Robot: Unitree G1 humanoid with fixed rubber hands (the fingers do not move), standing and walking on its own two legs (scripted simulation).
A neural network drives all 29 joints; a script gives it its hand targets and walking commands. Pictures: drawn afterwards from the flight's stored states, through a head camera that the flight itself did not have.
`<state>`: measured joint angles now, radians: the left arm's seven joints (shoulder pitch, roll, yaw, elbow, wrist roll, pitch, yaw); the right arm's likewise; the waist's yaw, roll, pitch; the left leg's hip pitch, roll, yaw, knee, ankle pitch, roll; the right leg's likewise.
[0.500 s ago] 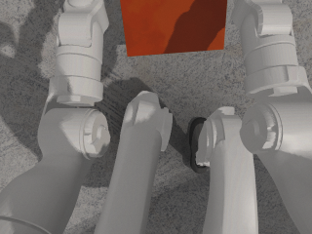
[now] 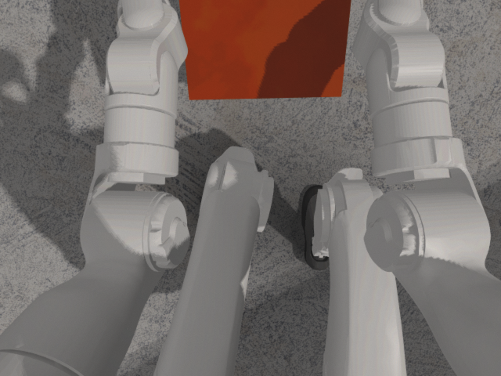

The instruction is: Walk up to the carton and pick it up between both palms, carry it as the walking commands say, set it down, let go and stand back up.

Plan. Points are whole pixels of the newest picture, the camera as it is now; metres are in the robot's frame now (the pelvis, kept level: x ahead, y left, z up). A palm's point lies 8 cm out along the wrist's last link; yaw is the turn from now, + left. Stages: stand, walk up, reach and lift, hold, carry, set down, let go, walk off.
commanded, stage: reach and lift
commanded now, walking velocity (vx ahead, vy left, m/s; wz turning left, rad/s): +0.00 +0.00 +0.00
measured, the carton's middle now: out of the picture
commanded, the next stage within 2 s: none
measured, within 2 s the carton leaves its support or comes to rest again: neither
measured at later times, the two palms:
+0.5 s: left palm out of the picture +0.49 +0.21 -0.04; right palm out of the picture +0.53 -0.04 -0.04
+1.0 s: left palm out of the picture +0.47 +0.20 +0.04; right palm out of the picture +0.51 -0.05 +0.04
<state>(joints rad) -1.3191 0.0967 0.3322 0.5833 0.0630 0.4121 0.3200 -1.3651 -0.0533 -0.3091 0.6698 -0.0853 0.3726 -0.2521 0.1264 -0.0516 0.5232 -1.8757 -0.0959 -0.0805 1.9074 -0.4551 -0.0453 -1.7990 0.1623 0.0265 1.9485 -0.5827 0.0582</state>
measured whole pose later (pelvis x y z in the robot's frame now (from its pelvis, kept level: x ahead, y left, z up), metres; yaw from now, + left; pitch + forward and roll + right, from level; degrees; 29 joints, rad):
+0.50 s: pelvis -0.01 +0.00 +0.04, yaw +1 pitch +20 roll -3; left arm -1.26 0.06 0.31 0.63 0.07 0.43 0.35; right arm -1.31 -0.05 -0.35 0.73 -0.12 0.39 -0.22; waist 0.12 -0.04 0.47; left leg -1.69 -0.11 -0.10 1.78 -0.43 -0.04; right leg -1.61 0.17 0.04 1.81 -0.55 0.06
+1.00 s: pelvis +0.02 -0.01 +0.10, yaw +1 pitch +24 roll -2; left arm -1.02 0.00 0.31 0.66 0.10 0.41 0.32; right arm -1.07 0.03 -0.31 0.74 -0.14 0.37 -0.25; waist 0.11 -0.05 0.19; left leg -1.57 -0.10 -0.11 1.59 -0.44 -0.05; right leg -1.50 0.17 0.06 1.63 -0.54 0.03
